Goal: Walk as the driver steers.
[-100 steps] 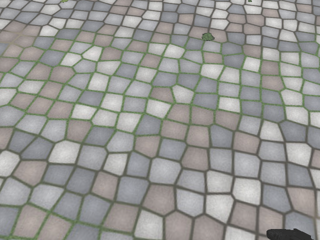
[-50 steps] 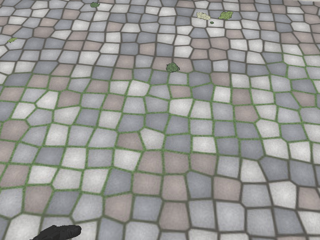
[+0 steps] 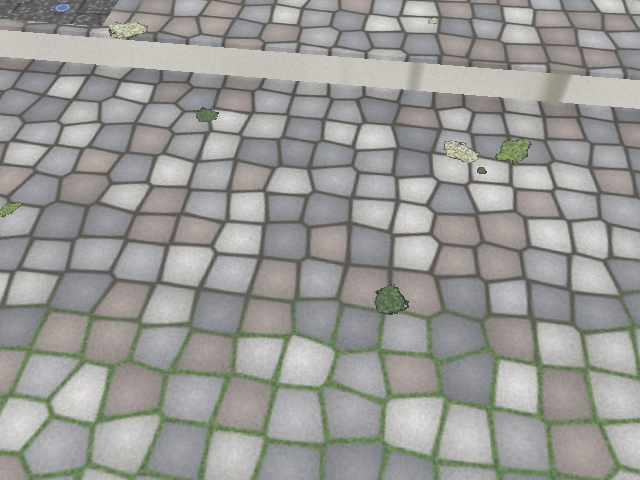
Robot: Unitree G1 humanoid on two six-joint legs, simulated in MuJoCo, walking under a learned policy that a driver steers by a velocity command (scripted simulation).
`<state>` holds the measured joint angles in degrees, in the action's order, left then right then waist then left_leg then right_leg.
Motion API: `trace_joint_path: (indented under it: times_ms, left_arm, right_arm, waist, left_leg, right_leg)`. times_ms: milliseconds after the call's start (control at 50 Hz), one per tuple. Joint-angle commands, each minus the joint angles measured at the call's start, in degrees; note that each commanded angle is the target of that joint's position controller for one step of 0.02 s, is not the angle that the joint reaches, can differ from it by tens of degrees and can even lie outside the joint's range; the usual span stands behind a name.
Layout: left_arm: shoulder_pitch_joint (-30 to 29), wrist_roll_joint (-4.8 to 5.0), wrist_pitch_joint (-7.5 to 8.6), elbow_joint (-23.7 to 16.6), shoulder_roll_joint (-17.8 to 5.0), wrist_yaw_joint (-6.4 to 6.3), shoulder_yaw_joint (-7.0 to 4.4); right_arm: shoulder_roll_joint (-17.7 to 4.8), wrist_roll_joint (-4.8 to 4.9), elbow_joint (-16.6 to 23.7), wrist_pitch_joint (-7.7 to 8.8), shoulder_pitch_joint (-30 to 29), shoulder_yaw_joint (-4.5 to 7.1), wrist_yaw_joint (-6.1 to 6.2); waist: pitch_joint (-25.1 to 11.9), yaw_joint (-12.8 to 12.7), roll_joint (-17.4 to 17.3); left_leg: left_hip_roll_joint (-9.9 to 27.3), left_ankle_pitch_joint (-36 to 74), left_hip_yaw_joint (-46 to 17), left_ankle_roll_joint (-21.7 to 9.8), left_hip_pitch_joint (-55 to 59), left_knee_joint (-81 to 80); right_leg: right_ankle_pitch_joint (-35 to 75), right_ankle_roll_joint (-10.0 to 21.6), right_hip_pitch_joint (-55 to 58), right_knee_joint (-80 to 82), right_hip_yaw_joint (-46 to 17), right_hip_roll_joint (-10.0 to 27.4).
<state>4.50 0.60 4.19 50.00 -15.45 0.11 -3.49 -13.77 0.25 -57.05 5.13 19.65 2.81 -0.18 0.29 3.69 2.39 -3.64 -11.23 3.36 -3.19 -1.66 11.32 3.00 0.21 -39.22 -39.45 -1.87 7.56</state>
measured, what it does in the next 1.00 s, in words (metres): walks ahead: right foot, then left foot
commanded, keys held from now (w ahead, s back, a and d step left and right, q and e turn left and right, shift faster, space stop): w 0.56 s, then no key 0.40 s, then w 0.04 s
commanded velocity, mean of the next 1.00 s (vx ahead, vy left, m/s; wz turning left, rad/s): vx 0.38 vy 0.00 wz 0.00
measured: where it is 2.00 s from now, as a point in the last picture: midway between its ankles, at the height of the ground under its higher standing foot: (305, 327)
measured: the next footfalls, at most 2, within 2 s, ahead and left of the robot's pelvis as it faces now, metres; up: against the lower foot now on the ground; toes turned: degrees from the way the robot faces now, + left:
right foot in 0.18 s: +0.29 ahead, -0.15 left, +0.00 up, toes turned -3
left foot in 0.70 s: +0.60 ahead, +0.09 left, +0.00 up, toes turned +2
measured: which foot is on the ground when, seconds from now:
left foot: down 0.00-0.18, up 0.20-0.68, down 0.70-1.00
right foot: up 0.00-0.16, down 0.18-0.72, up 0.74-1.00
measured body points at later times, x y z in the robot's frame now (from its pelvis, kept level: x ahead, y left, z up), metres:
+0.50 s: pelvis +0.29 -0.06 +0.00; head +0.31 -0.07 +0.45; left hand +0.29 +0.20 -0.13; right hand +0.45 -0.33 -0.12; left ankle +0.45 +0.12 -0.68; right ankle +0.25 -0.15 -0.75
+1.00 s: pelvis +0.49 -0.01 -0.01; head +0.52 +0.00 +0.44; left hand +0.58 +0.26 -0.15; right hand +0.59 -0.26 -0.15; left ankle +0.56 +0.08 -0.75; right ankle +0.53 -0.16 -0.73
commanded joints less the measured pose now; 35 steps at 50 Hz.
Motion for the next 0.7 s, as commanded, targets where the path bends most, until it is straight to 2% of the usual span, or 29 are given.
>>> trace_joint_path:
  times_ms: [20,80,120,140,160,180,200,220,240,260,280,300,320,360,400,440,500,560,600,640,660,680,700]
  left_arm:
    - [-6.7,0.38,0.77,-4.4,-2.0,0.81,0.18]
    - [-9.4,0.53,1.21,-6.1,-3.0,1.88,0.17]
    - [-7.1,0.57,1.49,-5.9,-4.6,2.29,-0.34]
    - [-3.1,0.47,1.59,-4.9,-5.9,2.25,-1.04]
    - [5.8,0.31,1.55,-2.1,-8.2,1.95,-2.41]
    - [16.6,-0.31,1.46,0.5,-12.1,1.43,-3.69]
    - [21.3,-0.36,1.08,2.0,-16.8,1.47,-4.74]
    - [21.0,0.13,1.05,1.7,-11.4,1.54,-3.09]
    - [15.8,0.19,1.3,0.8,-9.0,1.34,-2.25]
    - [11.0,-0.19,1.43,-0.4,-7.5,1.24,-1.73]
    - [7.8,-0.74,1.6,-0.7,-5.8,1.4,-1.24]
    - [6.4,-1.32,1.9,-0.7,-4.4,1.52,-0.78]
    - [6.1,-1.34,2.01,-0.4,-4.0,1.7,-0.67]
    - [7.5,-0.91,2.31,0.5,-5.3,1.48,-0.95]
    - [9.4,-0.87,2.29,1.4,-6.9,0.78,-1.37]
    - [11.1,-0.68,1.94,2.1,-7.1,0.16,-1.37]
    - [13.4,-0.24,1.65,3.2,-7.4,-0.31,-1.3]
    - [16.9,0.17,1.22,5.0,-7.8,-0.43,-1.42]
    - [17.7,-0.03,0.3,5.9,-7.5,-0.68,-1.39]
    - [17.1,-0.13,-0.56,6.3,-8.2,-1.01,-1.62]
    - [15.8,-0.1,-0.84,6.1,-8.8,-1.15,-1.78]
    - [14.2,0.09,-1.11,5.7,-8.6,-1.26,-1.69]
    - [15.2,-0.32,-1.11,5.3,-7.5,-1.28,-1.21]
  right_arm:
    - [-9.7,0.58,1.6,0.32,1.4,1.88,0.53]
    - [-10.2,0.81,0.3,-0.71,2.9,2.3,0.8]
    - [-11.0,0.84,0.3,-1.35,2.0,2.69,1.01]
    - [-11.4,0.85,0.6,-1.65,0.8,2.81,1.06]
    - [-10.4,0.68,0.9,-2.02,0.0,2.42,1.06]
    - [-8.4,-0.16,2.2,-2.1,0.7,1.47,1.12]
    - [-0.7,-0.4,2.5,-0.8,8.0,-0.78,0.34]
    - [-5.2,0.67,1.8,0.7,5.1,0.11,0.0]
    - [-9.1,2.28,3.7,1.69,-0.5,1.19,-0.25]
    - [-9.2,2.41,4.5,2.02,-4.0,1.18,0.07]
    - [-8.7,1.53,4.7,1.79,-5.8,1.49,0.46]
    - [-8.0,1.07,4.4,1.07,-4.7,1.76,0.65]
    - [-6.6,0.91,4.1,0.28,-3.6,1.66,0.69]
    - [-5.0,0.69,4.3,-0.77,-3.9,1.51,0.81]
    - [-5.2,0.16,5.7,-1.06,-7.8,1.63,0.92]
    - [-4.9,-0.11,6.9,-0.91,-11.4,1.61,0.7]
    - [-3.8,0.18,8.4,-0.48,-17.3,1.09,0.11]
    - [-3.6,0.62,10.0,-0.28,-22.4,0.6,-0.61]
    - [-3.7,0.31,11.0,0.16,-24.5,0.42,-1.3]
    - [-5.0,0.05,11.0,0.66,-22.7,0.81,-1.92]
    - [-6.5,-0.14,10.2,0.81,-19.5,1.38,-1.96]
    - [-8.1,-0.54,8.0,0.97,-13.1,2.21,-1.81]
    - [-11.3,-1.22,6.0,1.13,-6.7,3.23,-1.43]
  waist:
    - [4.0,0.3,-5.4]
    - [4.7,0.1,-5.6]
    - [3.0,-1.9,-6.6]
    - [0.4,-4.5,-7.3]
    - [-4.7,-8.7,-6.6]
    - [-13.1,-12.0,-1.8]
    - [-20.8,-8.8,13.3]
    - [-21.8,-10.5,10.5]
    - [-13.0,-9.8,7.7]
    - [-8.1,-8.2,3.0]
    - [-4.2,-6.6,0.6]
    - [-3.3,-4.5,1.8]
    - [-2.8,-3.5,2.3]
    - [-1.4,-2.7,1.8]
    - [0.3,-3.3,0.5]
    - [1.1,-4.1,0.3]
    - [2.4,-5.9,0.8]
    - [3.9,-7.7,0.6]
    - [4.8,-7.9,0.5]
    - [2.5,-6.2,2.1]
    - [0.2,-4.3,3.1]
    - [-3.4,-0.9,3.0]
    - [-8.4,1.2,0.2]
  left_leg:
    - [15.0,11.5,-6.2,-8.1,-2.9,-4.8]
    - [18.2,14.4,-7.0,-7.3,4.2,-1.4]
    - [19.2,22.0,-7.1,-6.2,6.7,2.4]
    - [18.4,31.4,-6.2,-5.4,6.7,7.2]
    - [15.4,37.6,-4.0,-4.1,4.3,17.3]
    - [12.0,26.3,-1.5,-2.2,-6.6,34.0]
    - [0.9,-7.4,-1.3,2.0,-30.8,55.8]
    - [1.5,-21.5,-9.8,1.2,-37.9,63.5]
    - [4.7,-18.0,-9.7,0.1,-42.5,65.6]
    - [8.0,-12.5,-8.0,-0.3,-41.3,63.3]
    - [10.0,-8.7,-7.3,-0.1,-39.0,59.5]
    - [11.6,-6.2,-7.8,-0.1,-35.0,56.7]
    - [12.0,-5.1,-7.7,0.1,-32.7,54.9]
    - [12.6,-3.2,-7.0,1.0,-32.8,50.9]
    - [12.9,2.0,-6.8,2.2,-36.6,44.9]
    - [12.5,8.7,-6.4,2.9,-38.1,38.1]
    - [10.6,16.7,-4.3,3.0,-35.5,27.7]
    - [9.2,18.0,-3.4,2.8,-35.1,22.1]
    - [8.0,16.5,-3.1,1.9,-34.7,18.8]
    - [6.6,13.9,-3.2,0.5,-30.7,16.9]
    - [5.3,12.9,-2.6,-0.4,-26.2,16.4]
    - [3.6,15.7,-1.4,-1.6,-18.0,14.2]
    - [6.5,31.3,-3.2,-3.3,-6.2,14.6]
  right_leg:
    - [3.9,0.1,2.8,6.2,1.9,-2.0]
    - [-0.8,1.9,1.0,9.3,1.1,-2.4]
    - [-5.4,3.4,5.3,10.4,2.0,-3.7]
    - [-6.9,4.4,11.7,11.0,3.7,-5.6]
    - [-6.4,6.0,23.6,11.6,5.1,-7.3]
    - [-5.0,9.2,41.6,9.4,-3.6,0.5]
    - [-16.8,18.9,62.3,15.2,-31.3,13.8]
    - [-23.3,18.5,62.8,21.7,-39.8,14.3]
    - [-22.7,15.7,55.6,22.6,-31.6,12.7]
    - [-17.9,14.2,47.0,23.8,-24.4,10.6]
    - [-12.5,13.4,39.1,25.6,-19.1,8.7]
    - [-9.3,12.6,34.3,27.2,-15.6,7.0]
    - [-8.3,12.6,31.7,28.8,-13.6,6.1]
    - [-5.4,13.4,29.2,31.2,-10.4,5.7]
    - [-3.1,13.7,29.8,32.7,-8.4,5.7]
    - [-1.6,12.8,30.9,33.2,-5.7,4.7]
    - [-1.7,11.1,30.9,33.6,-1.7,2.6]
    - [-2.8,10.9,34.7,32.9,-1.2,3.7]
    - [5.6,10.2,38.2,29.1,-0.4,4.5]
    - [14.9,8.5,41.2,23.9,-0.5,5.4]
    - [21.0,7.5,42.1,20.3,-0.6,5.1]
    - [26.3,6.0,41.7,13.8,0.5,3.1]
    - [21.3,3.5,37.2,3.9,2.5,-0.5]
